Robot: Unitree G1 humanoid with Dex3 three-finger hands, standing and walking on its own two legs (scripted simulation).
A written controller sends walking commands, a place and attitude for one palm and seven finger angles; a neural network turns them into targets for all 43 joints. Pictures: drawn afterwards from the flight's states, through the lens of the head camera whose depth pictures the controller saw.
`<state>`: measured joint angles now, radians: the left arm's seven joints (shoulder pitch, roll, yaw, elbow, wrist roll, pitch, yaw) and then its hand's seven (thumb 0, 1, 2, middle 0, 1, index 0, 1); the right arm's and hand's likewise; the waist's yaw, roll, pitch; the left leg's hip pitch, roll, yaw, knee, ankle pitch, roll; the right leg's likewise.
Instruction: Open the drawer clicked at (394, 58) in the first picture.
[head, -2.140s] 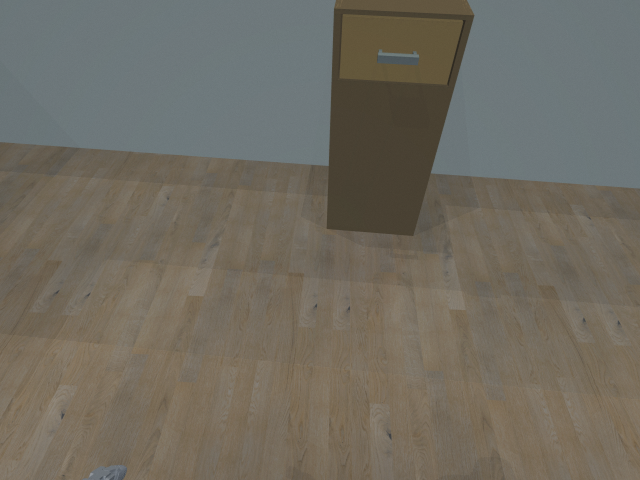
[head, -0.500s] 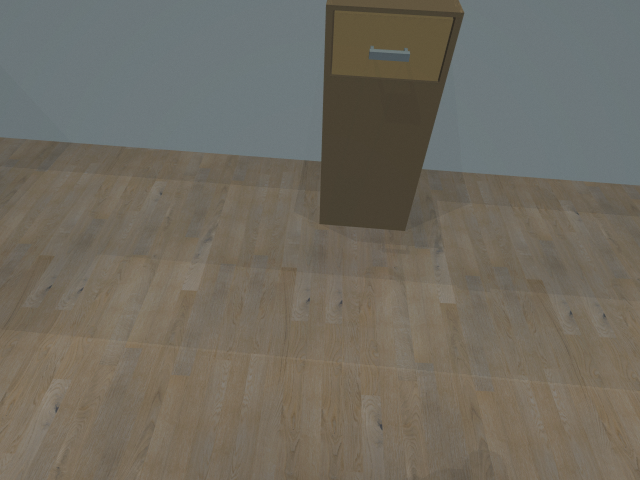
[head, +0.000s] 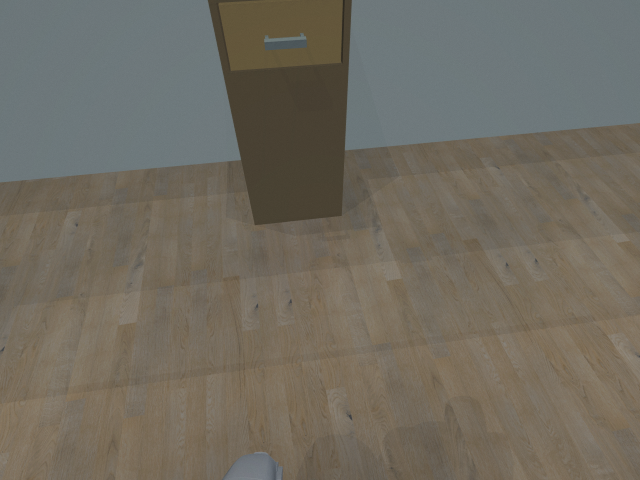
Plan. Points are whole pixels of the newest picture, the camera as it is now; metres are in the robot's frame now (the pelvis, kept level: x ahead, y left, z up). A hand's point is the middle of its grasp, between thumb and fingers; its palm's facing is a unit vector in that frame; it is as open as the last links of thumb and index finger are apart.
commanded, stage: walk to a spot facing it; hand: left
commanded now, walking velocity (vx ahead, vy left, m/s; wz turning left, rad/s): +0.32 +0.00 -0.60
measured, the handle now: (285, 40) +1.19 +0.22 +0.00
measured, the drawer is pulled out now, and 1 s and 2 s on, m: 0.00 0.00 0.00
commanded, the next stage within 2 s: turn to face it in 1.38 s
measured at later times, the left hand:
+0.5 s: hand (210, 355) +0.33 +0.23 -0.17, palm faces -0.28 -0.93 -0.22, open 7.4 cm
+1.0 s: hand (318, 269) +0.53 +0.06 -0.17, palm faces -0.55 -0.81 -0.21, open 7.3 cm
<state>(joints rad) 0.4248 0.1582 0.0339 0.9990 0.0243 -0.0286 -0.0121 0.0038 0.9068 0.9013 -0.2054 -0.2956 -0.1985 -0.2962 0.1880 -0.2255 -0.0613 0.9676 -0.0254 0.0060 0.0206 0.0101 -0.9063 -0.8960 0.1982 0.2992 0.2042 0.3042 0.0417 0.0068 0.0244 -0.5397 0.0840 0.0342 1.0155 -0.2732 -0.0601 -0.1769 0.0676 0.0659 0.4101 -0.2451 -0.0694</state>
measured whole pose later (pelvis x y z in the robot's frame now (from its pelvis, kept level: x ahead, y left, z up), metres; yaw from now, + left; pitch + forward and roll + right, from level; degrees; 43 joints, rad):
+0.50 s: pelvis +0.17 +0.05 +0.00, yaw -20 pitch +1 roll +0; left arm 0.19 0.28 0.11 0.92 0.04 0.02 -0.05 0.01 0.92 0.90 -0.19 -0.29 -0.19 -0.29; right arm 0.34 -0.17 -0.04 1.01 -0.02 -0.08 -0.02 0.00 -0.92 -0.90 0.20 0.30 0.21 0.30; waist 0.01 -0.05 0.03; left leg -0.07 0.09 0.25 0.38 -0.31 -0.01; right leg -0.63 -0.09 -0.06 1.06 -0.21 0.02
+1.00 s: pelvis +0.35 -0.06 -0.01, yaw -36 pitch +0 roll -1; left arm 0.22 0.21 0.06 0.95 0.03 -0.02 -0.02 0.00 0.93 0.90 -0.21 -0.30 -0.20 -0.30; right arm 0.19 -0.17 -0.04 0.91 -0.03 -0.03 0.01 0.01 -0.91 -0.90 0.20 0.30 0.20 0.30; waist -0.01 0.00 0.04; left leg -0.55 0.16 0.05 0.87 -0.27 -0.07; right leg -0.27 0.08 0.00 0.50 -0.24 -0.07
